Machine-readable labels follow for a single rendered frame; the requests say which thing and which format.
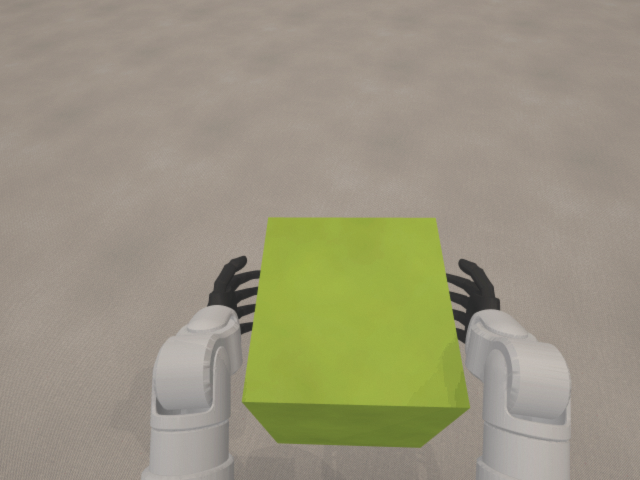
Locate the left robot hand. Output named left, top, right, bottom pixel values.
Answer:
left=207, top=256, right=261, bottom=335

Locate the carton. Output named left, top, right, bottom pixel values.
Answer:
left=242, top=217, right=470, bottom=448

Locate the right robot hand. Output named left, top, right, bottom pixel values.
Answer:
left=446, top=259, right=500, bottom=344

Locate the robot left forearm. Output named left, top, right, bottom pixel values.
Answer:
left=141, top=305, right=243, bottom=480

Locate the robot right forearm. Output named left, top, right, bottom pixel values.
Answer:
left=465, top=309, right=571, bottom=480

